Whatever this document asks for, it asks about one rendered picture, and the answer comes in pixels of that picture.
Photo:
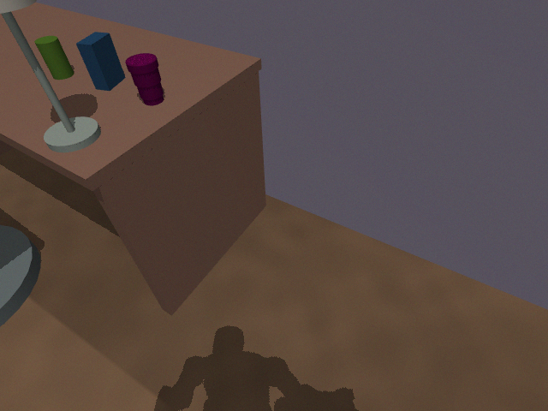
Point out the desk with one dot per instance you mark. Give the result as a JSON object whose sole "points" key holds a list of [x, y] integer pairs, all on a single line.
{"points": [[181, 180]]}

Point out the desk lamp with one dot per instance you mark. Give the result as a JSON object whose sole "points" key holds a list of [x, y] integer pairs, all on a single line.
{"points": [[70, 134]]}

